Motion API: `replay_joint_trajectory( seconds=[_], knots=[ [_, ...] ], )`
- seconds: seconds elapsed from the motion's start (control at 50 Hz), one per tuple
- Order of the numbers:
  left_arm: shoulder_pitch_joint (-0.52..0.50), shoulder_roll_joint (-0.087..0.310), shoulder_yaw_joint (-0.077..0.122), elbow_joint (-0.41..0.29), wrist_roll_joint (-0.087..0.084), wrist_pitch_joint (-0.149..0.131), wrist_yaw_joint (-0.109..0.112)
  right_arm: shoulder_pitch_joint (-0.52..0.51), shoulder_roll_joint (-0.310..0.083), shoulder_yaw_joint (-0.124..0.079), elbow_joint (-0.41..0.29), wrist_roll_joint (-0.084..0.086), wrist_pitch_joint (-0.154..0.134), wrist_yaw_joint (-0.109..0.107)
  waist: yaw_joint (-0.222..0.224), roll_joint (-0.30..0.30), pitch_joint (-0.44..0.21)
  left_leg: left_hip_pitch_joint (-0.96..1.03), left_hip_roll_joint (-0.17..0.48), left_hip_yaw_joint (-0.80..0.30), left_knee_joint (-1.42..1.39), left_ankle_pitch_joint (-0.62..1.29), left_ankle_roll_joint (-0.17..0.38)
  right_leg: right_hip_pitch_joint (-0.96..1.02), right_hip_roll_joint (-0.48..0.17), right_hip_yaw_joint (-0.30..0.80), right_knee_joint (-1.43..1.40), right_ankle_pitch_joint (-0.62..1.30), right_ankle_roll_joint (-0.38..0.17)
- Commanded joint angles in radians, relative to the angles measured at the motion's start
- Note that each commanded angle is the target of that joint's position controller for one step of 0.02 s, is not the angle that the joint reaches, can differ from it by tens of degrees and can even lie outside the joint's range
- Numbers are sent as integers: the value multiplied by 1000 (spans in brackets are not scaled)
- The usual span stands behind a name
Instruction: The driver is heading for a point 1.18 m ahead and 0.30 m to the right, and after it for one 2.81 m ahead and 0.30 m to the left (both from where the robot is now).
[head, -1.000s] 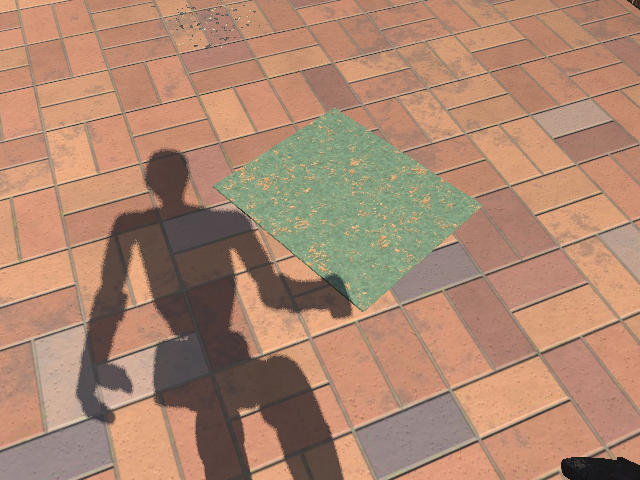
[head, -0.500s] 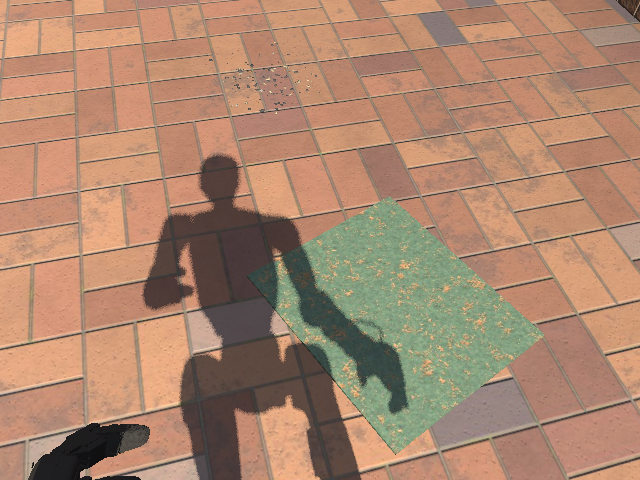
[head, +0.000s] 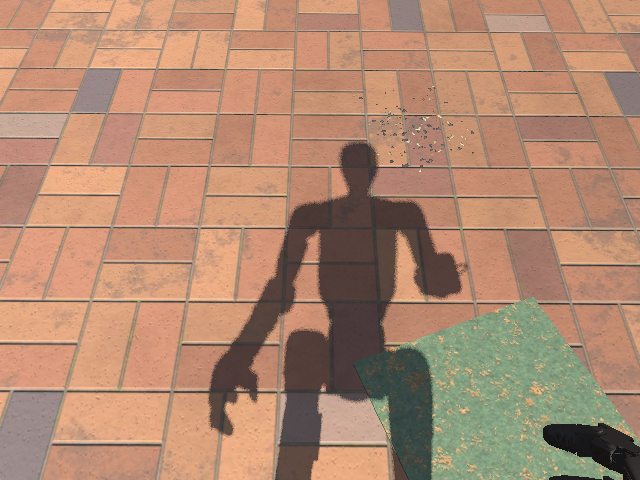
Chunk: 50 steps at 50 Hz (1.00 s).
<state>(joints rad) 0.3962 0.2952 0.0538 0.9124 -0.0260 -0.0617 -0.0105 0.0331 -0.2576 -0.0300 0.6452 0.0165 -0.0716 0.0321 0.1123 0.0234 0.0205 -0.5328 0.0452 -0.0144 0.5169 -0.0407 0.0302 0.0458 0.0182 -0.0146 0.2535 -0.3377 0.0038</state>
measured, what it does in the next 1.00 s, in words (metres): walks ahead: left foot, then right foot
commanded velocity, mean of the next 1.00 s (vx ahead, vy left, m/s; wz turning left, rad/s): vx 0.50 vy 0.00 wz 0.01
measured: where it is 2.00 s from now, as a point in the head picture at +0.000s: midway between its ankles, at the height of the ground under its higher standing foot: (409, 216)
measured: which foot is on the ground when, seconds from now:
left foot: up 0.00-0.02, down 0.04-0.56, up 0.58-1.00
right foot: down 0.00-0.04, up 0.06-0.54, down 0.56-1.00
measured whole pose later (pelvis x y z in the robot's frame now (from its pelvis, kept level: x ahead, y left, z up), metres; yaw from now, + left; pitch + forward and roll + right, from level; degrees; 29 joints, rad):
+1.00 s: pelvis +0.55 -0.01 +0.01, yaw +0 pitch +2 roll -2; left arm 0.35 0.28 0.05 0.92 -0.02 -0.07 -0.01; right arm 0.06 -0.26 -0.04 0.78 0.01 -0.07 0.03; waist 0.08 0.04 0.02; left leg -0.61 0.09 -0.02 0.55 0.06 0.00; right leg 0.03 0.05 -0.05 0.21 -0.27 -0.03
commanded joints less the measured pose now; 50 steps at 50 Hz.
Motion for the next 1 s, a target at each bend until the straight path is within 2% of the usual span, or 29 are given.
replay_joint_trajectory(
  seconds=[0.02, 0.04, 0.06, 0.08, 0.1, 0.12, 0.14, 0.18, 0.22, 0.28, 0.36, 0.46, 0.5, 0.52, 0.54, 0.56, 0.58, 0.6, 0.62, 0.64, 0.66, 0.68, 0.7, 0.72, 0.76, 0.82, 0.88, 0.94, 1.0],
  knots=[
    [-36, 175, 34, -46, -2, 5, 11, 159, -161, -66, -14, -7, -15, -5, -168, -91, -97, 325, -47, 46, -55, -23, 61, -79, -211, 70, 216, 725, -122],
    [-45, 131, 14, -71, 19, 2, 13, 337, -224, -88, 21, -17, -11, -15, -242, -23, -234, 609, 88, -94, -15, -4, 119, -246, -162, 29, 484, 565, -85],
    [62, 19, -22, -95, 26, -18, 9, 408, -318, -107, 40, -21, -2, -17, -202, 237, -361, 935, 324, -543, -91, -188, 272, -639, 7, -13, 856, 16, -15],
    [25, 91, -6, -82, 12, -36, 3, 423, -228, -83, 43, -9, 0, -14, -228, 205, -375, 921, 337, -700, -193, -315, 277, -760, -7, 113, 987, -233, -22],
    [-56, 151, 12, -112, -13, -47, -3, 349, -192, -67, 38, -7, -3, -13, -216, 150, -221, 801, 306, -570, -214, -318, 240, -831, -59, 111, 1018, -168, -37],
    [-113, 143, 10, -123, -12, -50, -2, 284, -171, -59, 30, -12, -4, -12, -191, 87, -139, 669, 263, -454, -234, -239, 220, -811, -103, 84, 982, -81, -39],
    [-138, 134, 12, -127, 5, -47, 0, 234, -146, -52, 29, -19, -7, -8, -163, 51, -75, 552, 227, -375, -268, -147, 212, -780, -128, 77, 923, -22, -33],
    [-104, 104, 13, -114, 12, -27, -1, 187, -121, -46, 31, -25, -18, -4, -109, 76, -55, 426, 186, -288, -325, -43, 206, -675, -158, 84, 858, 45, -19],
    [-107, 75, 8, -113, 17, -8, 2, 190, -134, -50, 49, -17, -31, -5, -92, 64, -38, 375, 176, -224, -364, 23, 220, -666, -161, 74, 804, 91, 0],
    [-209, 64, 3, -145, 27, -4, 3, 225, -160, -57, 83, -17, -33, -17, -110, 30, 1, 376, 163, -155, -394, 67, 216, -719, -162, 72, 638, 246, 21],
    [-350, 40, -10, -179, 21, -18, -12, 288, -184, -61, 125, -8, -25, -29, -161, 24, 31, 382, 130, -70, -402, 57, 178, -659, -120, 35, 396, 442, 17],
    [-466, 56, -11, -231, 12, -29, -36, 370, -199, -66, 189, 2, -1, -35, -188, 28, 56, 545, 196, -86, -335, 94, 162, -688, -94, 39, 275, 385, -21],
    [-447, 74, -6, -233, 13, -34, -43, 370, -208, -70, 202, 3, 11, -40, -166, 43, 37, 603, 214, -91, -282, 190, 144, -647, -78, 28, 248, 308, -47],
    [-402, 91, 2, -223, 14, -35, -42, 358, -216, -71, 203, 3, 16, -42, -137, 58, 8, 615, 208, -83, -226, 324, 131, -571, -54, 5, 239, 272, -63],
    [-296, 119, 19, -193, 17, -36, -38, 340, -214, -69, 203, 2, 23, -44, -76, 58, -58, 600, 173, -50, -102, 480, 110, -415, -22, -28, 214, 278, -88],
    [-132, 172, 44, -147, 22, -35, -28, 342, -187, -56, 193, -7, 25, -48, -9, 34, -177, 493, 121, -11, 103, 450, 79, -154, -60, 6, 246, 317, -127],
    [1, 273, 68, -128, 37, -29, -19, 440, -94, -24, 164, -22, 9, -40, -15, -148, -351, 123, 6, 38, 485, 89, 13, 270, -317, 372, 272, 286, -265],
    [47, 241, 61, -108, 20, -21, -23, 471, -60, -11, 184, -15, -12, -34, -11, -280, -438, -101, -110, -62, 687, -547, -12, 393, -416, 719, 106, 82, -343],
    [0, 172, 39, -114, 10, -20, -20, 363, -168, -40, 166, 14, -27, -27, 6, -190, -296, -213, -46, -113, 770, -526, 3, 295, -380, 646, 59, -54, -291],
    [-81, 148, 30, -129, 12, -20, -17, 281, -184, -44, 140, 25, -34, -26, -16, -145, -165, -242, 7, -76, 745, -426, 14, 144, -349, 519, 29, -31, -254],
    [-143, 120, 21, -138, 20, -20, -17, 240, -175, -45, 134, 14, -33, -32, -43, -92, -86, -209, 46, -53, 693, -345, 11, 2, -309, 423, -5, 49, -240],
    [-181, 96, 15, -144, 32, -24, -19, 245, -161, -48, 137, 2, -26, -35, -79, -102, -46, -150, 76, -58, 638, -287, 5, -105, -276, 354, -38, 129, -230],
    [-199, 83, 12, -144, 39, -28, -21, 271, -140, -47, 146, -2, -15, -35, -106, -119, -45, -89, 91, -62, 614, -254, -1, -166, -254, 311, -67, 175, -227],
    [-203, 82, 12, -140, 36, -34, -22, 289, -117, -43, 155, -3, -6, -37, -120, -119, -44, -61, 95, -57, 591, -239, -9, -200, -244, 275, -91, 216, -234],
    [-190, 104, 19, -124, 30, -43, -19, 264, -100, -40, 145, -9, 7, -41, -129, -105, -21, -83, 103, -47, 527, -184, -30, -232, -241, 215, -123, 300, -249],
    [-150, 127, 26, -98, 27, -39, -5, 162, -90, -36, 116, -16, 3, -38, -106, -81, 6, -130, 104, -40, 346, -17, -49, -211, -220, 140, -141, 371, -235],
    [-104, 142, 28, -76, 18, -32, 5, 54, -66, -24, 93, -11, -8, -25, -68, -77, 26, -78, 69, -5, 152, 127, -47, -206, -190, 74, -147, 368, -206],
    [-39, 155, 32, -41, 9, -21, 8, -35, -69, -20, 66, -2, -15, -10, -35, -73, 47, -77, 47, 1, 57, 151, -38, -128, -222, 79, -128, 345, -204],
    [-20, 164, 39, -18, 4, -3, 13, -72, -91, -23, 42, 0, -21, 6, -45, -81, 54, -94, 37, -12, -1, 65, -5, -15, -274, 96, -70, 400, -187]
  ],
)
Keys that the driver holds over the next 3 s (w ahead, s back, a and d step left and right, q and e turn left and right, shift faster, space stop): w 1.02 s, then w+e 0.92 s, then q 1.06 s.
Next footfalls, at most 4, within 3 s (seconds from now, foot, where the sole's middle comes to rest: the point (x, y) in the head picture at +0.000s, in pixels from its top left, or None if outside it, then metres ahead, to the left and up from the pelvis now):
0.04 left None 0.19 0.12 -0.77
0.56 right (420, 478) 0.49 -0.12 -0.77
1.08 left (317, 334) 0.79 0.13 -0.77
1.62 right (435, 259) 1.04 -0.15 -0.77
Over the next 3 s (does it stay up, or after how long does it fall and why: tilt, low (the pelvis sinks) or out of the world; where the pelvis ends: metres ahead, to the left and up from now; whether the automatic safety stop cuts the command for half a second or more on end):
stays up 1.27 -0.14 -0.01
